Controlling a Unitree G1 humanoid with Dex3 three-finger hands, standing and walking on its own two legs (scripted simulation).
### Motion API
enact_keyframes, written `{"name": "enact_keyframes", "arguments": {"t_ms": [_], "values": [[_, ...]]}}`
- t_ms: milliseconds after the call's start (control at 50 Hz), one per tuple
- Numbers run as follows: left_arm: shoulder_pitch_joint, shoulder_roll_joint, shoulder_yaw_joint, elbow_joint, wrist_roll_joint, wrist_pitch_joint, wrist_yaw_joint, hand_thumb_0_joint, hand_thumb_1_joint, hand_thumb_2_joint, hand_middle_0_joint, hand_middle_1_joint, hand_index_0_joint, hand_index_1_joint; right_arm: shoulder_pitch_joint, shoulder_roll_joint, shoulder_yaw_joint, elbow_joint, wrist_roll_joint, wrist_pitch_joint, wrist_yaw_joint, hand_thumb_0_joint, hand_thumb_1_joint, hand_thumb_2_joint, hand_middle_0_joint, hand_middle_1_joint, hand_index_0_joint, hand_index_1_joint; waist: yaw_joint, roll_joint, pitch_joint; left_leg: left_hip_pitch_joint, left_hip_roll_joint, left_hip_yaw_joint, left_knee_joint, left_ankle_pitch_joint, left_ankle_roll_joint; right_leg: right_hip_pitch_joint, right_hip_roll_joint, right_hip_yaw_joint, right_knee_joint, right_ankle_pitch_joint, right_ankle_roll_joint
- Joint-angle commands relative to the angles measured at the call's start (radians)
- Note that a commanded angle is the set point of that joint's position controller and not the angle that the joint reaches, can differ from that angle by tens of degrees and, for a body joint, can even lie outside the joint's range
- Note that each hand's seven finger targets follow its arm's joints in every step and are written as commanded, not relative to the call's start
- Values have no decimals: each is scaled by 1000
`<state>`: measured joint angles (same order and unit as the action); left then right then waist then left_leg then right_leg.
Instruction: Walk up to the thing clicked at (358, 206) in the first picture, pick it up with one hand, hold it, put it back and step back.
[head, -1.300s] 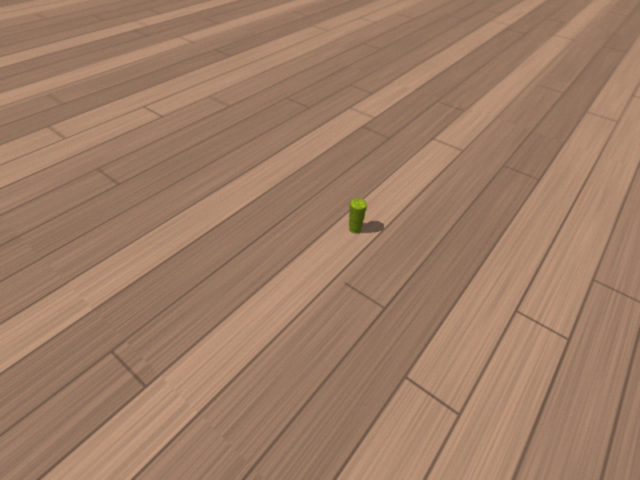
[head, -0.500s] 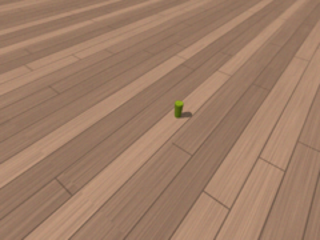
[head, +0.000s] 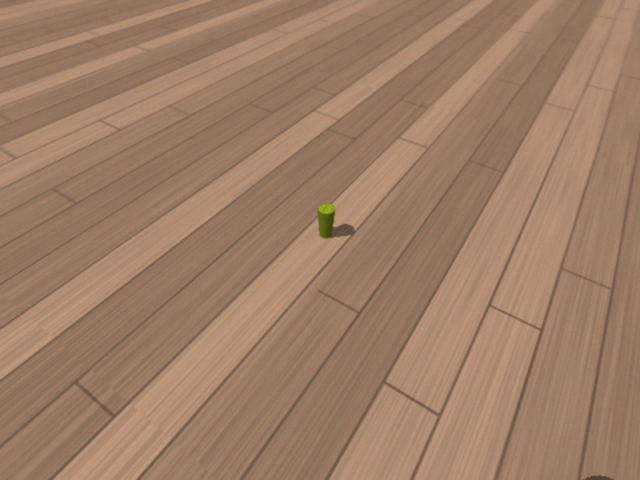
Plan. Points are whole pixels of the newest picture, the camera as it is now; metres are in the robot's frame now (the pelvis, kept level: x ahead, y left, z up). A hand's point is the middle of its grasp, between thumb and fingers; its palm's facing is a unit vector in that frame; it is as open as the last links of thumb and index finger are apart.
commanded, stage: walk up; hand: left
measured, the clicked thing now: (325, 221) +1.31 -0.03 -0.70
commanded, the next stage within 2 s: none
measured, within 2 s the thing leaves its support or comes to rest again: neither
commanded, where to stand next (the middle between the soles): +0.94 -0.16 m, yaw -12 degrees
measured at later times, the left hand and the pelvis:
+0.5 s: hand (186, 451) +0.23 +0.20 -0.16, palm faces -0.11 -0.94 -0.32, open 7.4 cm; pelvis +0.19 -0.07 -0.01, yaw -7 degrees
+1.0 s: hand (254, 251) +0.62 +0.14 -0.14, palm faces -0.30 -0.87 -0.39, open 7.4 cm; pelvis +0.44 -0.10 -0.02, yaw -12 degrees
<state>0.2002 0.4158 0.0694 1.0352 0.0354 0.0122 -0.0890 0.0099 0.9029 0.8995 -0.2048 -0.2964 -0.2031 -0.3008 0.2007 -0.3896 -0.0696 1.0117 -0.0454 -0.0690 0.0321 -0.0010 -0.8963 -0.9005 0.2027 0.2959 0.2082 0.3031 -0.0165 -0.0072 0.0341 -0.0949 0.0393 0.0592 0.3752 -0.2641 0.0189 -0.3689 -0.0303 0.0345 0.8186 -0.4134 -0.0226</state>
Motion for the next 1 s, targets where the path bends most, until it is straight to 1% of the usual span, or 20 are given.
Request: {"name": "enact_keyframes", "arguments": {"t_ms": [0, 40, 100, 120, 140, 160, 180, 280, 460, 520, 540, 560, 580, 600, 660, 700, 800, 900, 960, 980], "values": [[-39, 180, 53, -138, -6, -39, -24, 0, 900, 900, -200, -300, -200, -300, -107, -309, -86, -113, -8, -28, -8, 0, -900, -900, 200, 300, 200, 300, 28, 185, 33, 8, 262, -192, -225, -314, 164, -120, -75, -15, -59, 31, 15], [-31, 177, 61, -140, -6, -41, -25, 0, 900, 900, -200, -300, -200, -300, -127, -304, -85, -127, -11, -22, 1, 0, -900, -900, 200, 300, 200, 300, 32, 198, 33, -75, 211, -92, -166, -251, 138, 24, -56, -68, -173, 71, 13], [174, 212, 85, -65, 0, -58, -1, 0, 900, 900, -200, -300, -200, -300, -111, -247, -65, -137, -5, -2, 2, 0, -900, -900, 200, 300, 200, 300, 120, -24, -43, -264, 114, 46, 212, -216, 91, 385, 28, -139, -276, 212, 13], [306, 270, 111, -45, 5, -66, 20, 0, 900, 900, -200, -300, -200, -300, -68, -194, -42, -141, -2, 3, 2, 0, -900, -900, 200, 300, 200, 300, 182, -216, -98, -403, 48, 94, 507, -231, 66, 552, 14, -51, -335, 72, -12], [355, 341, 130, -57, 10, -70, 39, 0, 900, 900, -200, -300, -200, -300, -71, -122, -13, -172, 9, 6, 9, 0, -900, -900, 200, 300, 200, 300, 203, -407, -49, -607, -41, 51, 737, -376, 31, 528, -160, 291, -493, -259, -57], [231, 376, 120, -124, 4, -74, 38, 0, 900, 900, -200, -300, -200, -300, -56, -194, -31, -185, 23, 15, 10, 0, -900, -900, 200, 300, 200, 300, 133, -284, -18, -608, -30, -38, 807, -297, 3, 371, -343, 670, -732, -558, -162], [126, 403, 115, -159, -12, -74, 35, 0, 900, 900, -200, -300, -200, -300, -72, -271, -54, -174, 14, 15, 5, 0, -900, -900, 200, 300, 200, 300, 95, -206, 87, -555, 42, -93, 798, -258, -3, 205, -384, 732, -752, -589, -221], [69, 286, 78, -183, -30, -94, 43, 0, 900, 900, -200, -300, -200, -300, 53, -251, -49, -109, 34, 11, 28, 0, -900, -900, 200, 300, 200, 300, 26, -134, 97, -438, 110, -98, 648, -40, 10, 138, -206, 302, -640, -149, -170], [100, 280, 66, -236, -25, -108, 40, 0, 900, 900, -200, -300, -200, -300, -73, -211, -59, -208, 18, -11, 46, 0, -900, -900, 200, 300, 200, 300, 59, -85, 63, -292, 62, -4, 242, 87, -22, 130, -178, 147, -549, 111, -169], [75, 237, 50, -258, -16, -106, 44, 0, 900, 900, -200, -300, -200, -300, 190, -258, -93, -140, 15, -28, 26, 0, -900, -900, 200, 300, 200, 300, -87, 69, -93, 146, 8, 5, 148, 74, 15, 2, -104, 53, -164, 345, -108], [148, 164, 26, -255, -26, -103, 49, 0, 900, 900, -200, -300, -200, -300, 303, -324, -118, -120, 2, -36, 13, 0, -900, -900, 200, 300, 200, 300, -126, 278, -165, 297, 128, -161, 29, -145, 61, -123, 3, -36, 155, 281, -70], [207, 102, 6, -253, -38, -102, 54, 0, 900, 900, -200, -300, -200, -300, 299, -368, -123, -149, -3, -42, 4, 0, -900, -900, 200, 300, 200, 300, -91, 363, -166, 376, 353, -607, -79, -267, 121, -334, 136, 14, 318, -89, -25], [202, 229, 32, -235, -32, -93, 70, 0, 900, 900, -200, -300, -200, -300, 228, -376, -122, -172, 32, -37, 6, 0, -900, -900, 200, 300, 200, 300, -74, 223, -149, 281, 426, -737, -144, -368, 216, -329, 78, 87, 388, -112, -45], [162, 256, 30, -230, -26, -95, 76, 0, 900, 900, -200, -300, -200, -300, 171, -365, -121, -189, 41, -32, 6, 0, -900, -900, 200, 300, 200, 300, -55, 176, -71, 179, 437, -708, -150, -331, 248, -346, 33, 98, 435, -82, -47], [160, 220, 33, -201, -48, -97, 57, 0, 900, 900, -200, -300, -200, -300, 114, -270, -71, -215, 45, -42, -2, 0, -900, -900, 200, 300, 200, 300, -7, 119, 36, 9, 272, -274, -117, 114, 148, -243, -21, 99, 331, 79, -30], [169, 191, 31, -197, -50, -84, 44, 0, 900, 900, -200, -300, -200, -300, 114, -255, -60, -215, 45, -52, -1, 0, -900, -900, 200, 300, 200, 300, 11, 134, 42, -69, 227, -157, -110, 249, 142, -168, -13, 77, 284, 123, -5], [28, 166, 25, -268, -39, -74, 15, 0, 900, 900, -200, -300, -200, -300, 125, -283, -66, -240, 37, -51, -4, 0, -900, -900, 200, 300, 200, 300, -11, 156, 72, -10, 244, -65, -127, 313, 196, -214, -50, 0, 9, 191, 18], [-48, 157, 29, -276, -27, -79, 7, 0, 900, 900, -200, -300, -200, -300, 148, -289, -65, -247, 37, -32, -2, 0, -900, -900, 200, 300, 200, 300, -30, 128, 26, -17, 214, -17, -39, 300, 160, -38, -16, -98, -203, 294, -14], [80, 192, 54, -230, -27, -92, 21, 0, 900, 900, -200, -300, -200, -300, 148, -266, -57, -269, 41, -21, -7, 0, -900, -900, 200, 300, 200, 300, 55, 19, -63, -77, 199, -3, 203, 343, 123, 232, 12, -90, -281, 285, -45], [174, 235, 72, -203, -25, -103, 32, 0, 900, 900, -200, -300, -200, -300, 197, -215, -35, -270, 42, -22, -4, 0, -900, -900, 200, 300, 200, 300, 92, -104, -145, -143, 127, 51, 425, 288, 93, 399, 5, -53, -326, 234, -62]]}}
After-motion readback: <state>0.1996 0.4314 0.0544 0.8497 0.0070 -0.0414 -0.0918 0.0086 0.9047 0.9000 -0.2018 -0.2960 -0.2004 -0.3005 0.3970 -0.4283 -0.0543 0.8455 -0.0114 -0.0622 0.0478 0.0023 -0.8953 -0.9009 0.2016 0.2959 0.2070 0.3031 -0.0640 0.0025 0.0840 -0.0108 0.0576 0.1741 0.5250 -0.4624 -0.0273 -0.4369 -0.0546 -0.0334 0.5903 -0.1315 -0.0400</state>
